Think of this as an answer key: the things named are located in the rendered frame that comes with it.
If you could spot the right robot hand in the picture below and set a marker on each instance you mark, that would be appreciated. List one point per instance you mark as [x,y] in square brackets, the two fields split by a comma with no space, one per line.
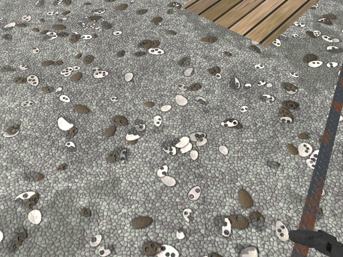
[320,240]

